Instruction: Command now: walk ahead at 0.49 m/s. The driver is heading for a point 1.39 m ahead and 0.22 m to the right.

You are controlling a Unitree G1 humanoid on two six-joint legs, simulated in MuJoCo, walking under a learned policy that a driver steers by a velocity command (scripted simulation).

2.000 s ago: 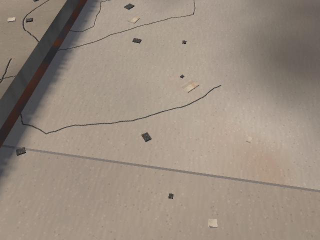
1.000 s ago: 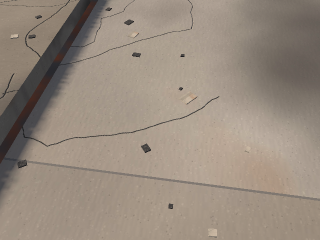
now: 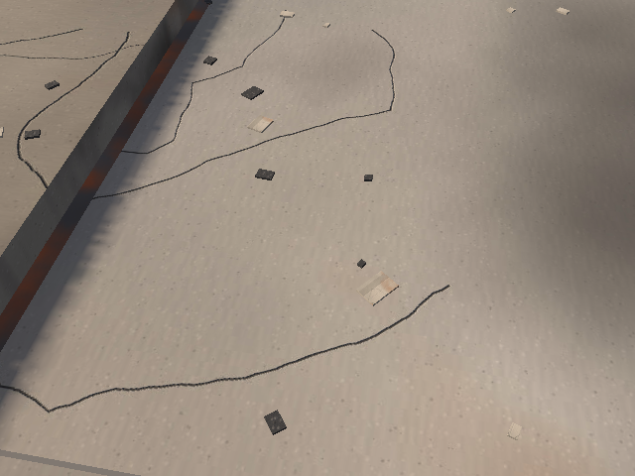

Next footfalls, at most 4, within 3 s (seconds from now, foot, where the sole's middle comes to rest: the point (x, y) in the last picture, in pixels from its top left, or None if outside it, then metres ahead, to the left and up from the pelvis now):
0.34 left None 0.38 0.16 -0.78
0.90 right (394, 414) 0.65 -0.10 -0.78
1.40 left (355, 281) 1.01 -0.02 -0.78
1.94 right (476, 235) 1.18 -0.36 -0.78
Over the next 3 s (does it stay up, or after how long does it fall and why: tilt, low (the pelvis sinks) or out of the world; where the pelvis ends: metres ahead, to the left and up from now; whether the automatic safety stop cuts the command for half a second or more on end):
stays up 1.35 -0.31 -0.01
